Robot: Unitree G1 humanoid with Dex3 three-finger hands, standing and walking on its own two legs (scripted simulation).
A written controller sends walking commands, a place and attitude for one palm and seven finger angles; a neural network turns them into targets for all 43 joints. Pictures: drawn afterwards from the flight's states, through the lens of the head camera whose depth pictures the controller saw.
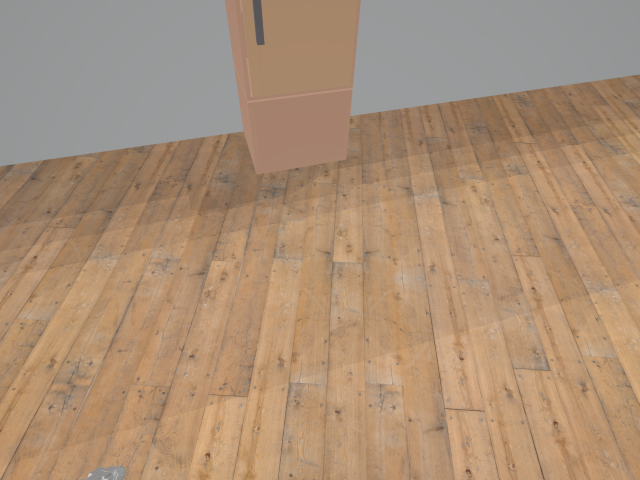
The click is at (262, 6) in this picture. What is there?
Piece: cupboard door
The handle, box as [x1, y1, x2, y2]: [252, 0, 264, 44]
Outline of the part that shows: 252,0 256,42 257,44 264,44 260,0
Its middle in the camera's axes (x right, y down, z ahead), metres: -0.23 -0.79 +1.37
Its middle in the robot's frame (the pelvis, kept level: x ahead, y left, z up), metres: +1.54 +0.31 -0.03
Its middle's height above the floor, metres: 0.74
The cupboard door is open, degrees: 0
